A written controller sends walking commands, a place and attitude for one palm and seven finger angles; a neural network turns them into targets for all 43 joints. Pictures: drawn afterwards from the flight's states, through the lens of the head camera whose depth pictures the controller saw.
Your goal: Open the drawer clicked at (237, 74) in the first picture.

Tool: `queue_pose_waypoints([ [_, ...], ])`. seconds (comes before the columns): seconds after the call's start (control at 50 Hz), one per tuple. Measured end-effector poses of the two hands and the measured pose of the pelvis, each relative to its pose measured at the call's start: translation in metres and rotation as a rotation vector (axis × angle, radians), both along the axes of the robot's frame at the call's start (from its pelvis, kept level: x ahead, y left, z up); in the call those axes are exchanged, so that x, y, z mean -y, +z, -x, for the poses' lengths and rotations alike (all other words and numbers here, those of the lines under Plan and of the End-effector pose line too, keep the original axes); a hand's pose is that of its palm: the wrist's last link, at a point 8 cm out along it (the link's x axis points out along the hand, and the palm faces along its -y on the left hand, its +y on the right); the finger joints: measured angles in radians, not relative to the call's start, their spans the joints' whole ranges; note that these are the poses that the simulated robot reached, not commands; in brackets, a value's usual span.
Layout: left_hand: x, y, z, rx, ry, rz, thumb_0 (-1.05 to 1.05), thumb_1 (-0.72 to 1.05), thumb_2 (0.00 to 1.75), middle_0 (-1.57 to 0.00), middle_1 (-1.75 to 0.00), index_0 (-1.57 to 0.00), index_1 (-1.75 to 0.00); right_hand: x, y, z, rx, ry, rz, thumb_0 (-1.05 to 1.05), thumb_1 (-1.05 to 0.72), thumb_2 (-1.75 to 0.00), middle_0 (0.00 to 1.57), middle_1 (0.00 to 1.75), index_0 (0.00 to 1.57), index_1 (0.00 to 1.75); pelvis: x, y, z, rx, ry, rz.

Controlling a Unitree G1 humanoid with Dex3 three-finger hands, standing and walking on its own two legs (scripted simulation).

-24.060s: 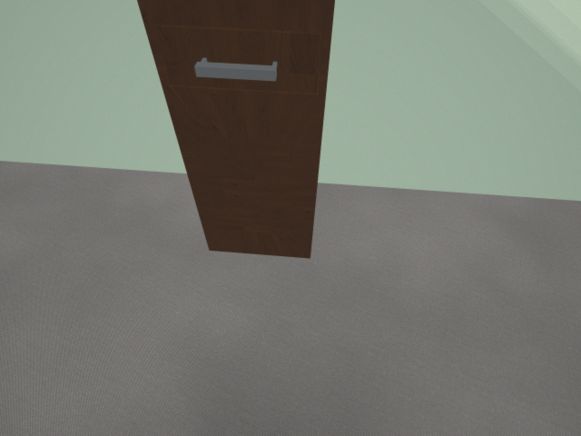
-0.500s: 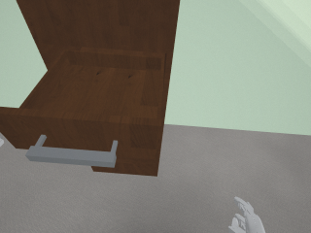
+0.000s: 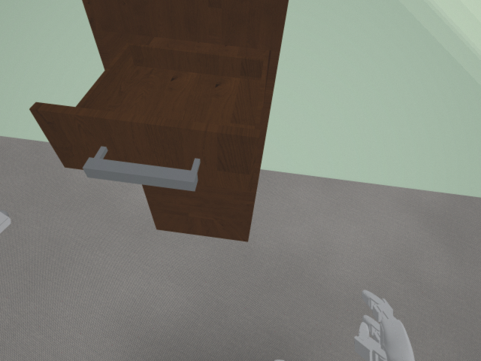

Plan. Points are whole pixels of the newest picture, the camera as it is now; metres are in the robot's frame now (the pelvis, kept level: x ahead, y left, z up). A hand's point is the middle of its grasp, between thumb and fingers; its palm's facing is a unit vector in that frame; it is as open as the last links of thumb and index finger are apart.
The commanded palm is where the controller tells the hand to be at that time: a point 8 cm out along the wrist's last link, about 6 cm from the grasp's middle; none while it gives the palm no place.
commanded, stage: step back with the hand held close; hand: left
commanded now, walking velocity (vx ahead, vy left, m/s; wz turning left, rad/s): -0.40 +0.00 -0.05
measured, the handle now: (145, 165) +0.41 +0.21 +0.08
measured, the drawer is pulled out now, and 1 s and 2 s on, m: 0.29 0.29 0.29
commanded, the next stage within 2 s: stop stepping back and stand still in 0.02 s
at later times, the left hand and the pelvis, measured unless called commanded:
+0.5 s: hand out of the picture +0.06 +0.23 +0.28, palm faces +0.51 -0.74 -0.43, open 7.4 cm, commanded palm +0.01 +0.27 +0.27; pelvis -0.13 +0.00 +0.01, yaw -1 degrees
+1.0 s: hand out of the picture +0.11 +0.23 +0.20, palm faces +0.40 -0.83 -0.40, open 7.4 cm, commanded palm none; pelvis -0.14 +0.00 +0.00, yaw +0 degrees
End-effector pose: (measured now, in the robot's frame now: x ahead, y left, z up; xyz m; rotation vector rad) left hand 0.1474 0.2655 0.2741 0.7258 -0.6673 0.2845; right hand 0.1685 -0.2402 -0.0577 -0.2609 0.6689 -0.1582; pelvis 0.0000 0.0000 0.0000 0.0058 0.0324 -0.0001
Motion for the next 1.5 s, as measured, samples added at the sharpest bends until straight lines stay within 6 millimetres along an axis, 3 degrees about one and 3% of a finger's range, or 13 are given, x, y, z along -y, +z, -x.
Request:
queue_pose_waypoints([
  [0.14,0.014,0.008,0.035,0.108,0.019,0.051,0.01,0.88,0.90,-0.21,-0.30,-0.21,-0.30,-0.009,-0.018,0.040,0.022,0.026,-0.107,0.01,-0.90,-0.90,0.20,0.30,0.20,0.30,0.013,-0.006,0.044,0.013,-0.043,0.016],
  [0.26,0.021,-0.003,0.054,-0.008,-0.028,0.086,0.01,0.88,0.90,-0.21,-0.30,-0.21,-0.30,0.002,-0.014,0.102,-0.037,-0.046,-0.104,0.01,-0.90,-0.90,0.20,0.30,0.20,0.30,0.012,0.002,0.088,0.024,-0.039,-0.017],
  [0.5,-0.002,0.016,0.130,0.098,0.007,0.052,0.01,0.88,0.90,-0.21,-0.30,-0.22,-0.31,0.015,-0.006,0.202,-0.092,-0.123,-0.015,0.01,-0.90,-0.90,0.20,0.30,0.20,0.30,0.002,0.010,0.131,0.026,-0.025,0.039],
  [0.6,-0.002,0.006,0.130,0.059,0.061,0.116,0.01,0.88,0.90,-0.21,-0.30,-0.21,-0.30,0.011,-0.017,0.210,-0.101,-0.110,-0.062,0.02,-0.90,-0.90,0.20,0.30,0.20,0.30,0.013,0.008,0.142,0.019,-0.038,0.040],
  [0.7,0.023,-0.019,0.130,-0.001,-0.003,0.138,0.01,0.89,0.90,-0.21,-0.30,-0.21,-0.30,0.021,-0.034,0.203,-0.114,-0.066,-0.060,0.01,-0.90,-0.90,0.20,0.30,0.20,0.30,0.022,-0.008,0.156,0.028,-0.040,0.029],
  [0.8,0.031,-0.002,0.144,0.043,-0.073,0.100,0.02,0.88,0.90,-0.21,-0.30,-0.22,-0.31,0.028,-0.013,0.196,-0.100,-0.098,-0.018,0.02,-0.90,-0.90,0.20,0.30,0.20,0.30,0.018,0.002,0.149,0.026,-0.049,0.015],
  [0.92,0.013,0.012,0.139,0.185,-0.061,0.055,0.01,0.88,0.90,-0.21,-0.30,-0.22,-0.31,0.023,-0.005,0.174,-0.023,-0.102,0.029,0.01,-0.90,-0.90,0.20,0.30,0.20,0.30,0.006,-0.004,0.141,0.031,-0.041,0.017],
  [0.98,-0.005,-0.032,0.093,-0.062,0.014,0.192,0.00,0.89,0.90,-0.20,-0.30,-0.21,-0.30,0.018,-0.018,0.167,-0.039,-0.043,-0.021,0.01,-0.90,-0.90,0.20,0.30,0.20,0.30,0.003,-0.003,0.139,0.011,-0.009,0.021],
  [1.06,0.000,-0.184,0.059,-0.719,0.147,0.453,0.00,0.90,0.91,-0.19,-0.29,-0.19,-0.30,0.014,-0.043,0.179,-0.115,-0.048,-0.086,0.01,-0.90,-0.90,0.20,0.30,0.20,0.30,0.004,-0.004,0.140,0.029,-0.007,0.001],
  [1.14,0.047,-0.336,0.117,-1.309,0.178,0.556,0.01,0.91,0.90,-0.19,-0.29,-0.19,-0.30,0.015,-0.072,0.211,-0.246,-0.071,-0.129,0.01,-0.90,-0.90,0.20,0.30,0.20,0.30,0.016,-0.017,0.143,0.067,-0.029,-0.035],
  [1.2,0.080,-0.401,0.195,-1.668,0.212,0.675,0.01,0.92,0.90,-0.19,-0.29,-0.20,-0.30,0.016,-0.082,0.249,-0.418,-0.100,-0.122,0.01,-0.90,-0.90,0.20,0.30,0.20,0.30,0.015,-0.015,0.142,0.075,-0.007,0.004],
  [1.36,0.029,-0.415,0.286,-1.871,0.512,0.757,-0.05,1.00,0.90,-0.21,-0.30,-0.21,-0.30,0.007,-0.071,0.342,-0.792,-0.151,-0.075,0.01,-0.90,-0.90,0.20,0.30,0.20,0.30,0.012,0.000,0.138,0.045,0.000,0.023],
  [1.5,0.012,-0.396,0.313,-1.958,0.626,0.698,-0.01,0.94,0.90,-0.20,-0.29,-0.20,-0.30,-0.004,-0.076,0.346,-0.814,-0.173,-0.129,0.01,-0.90,-0.90,0.20,0.30,0.20,0.30,0.010,0.008,0.129,0.048,-0.009,0.010],
])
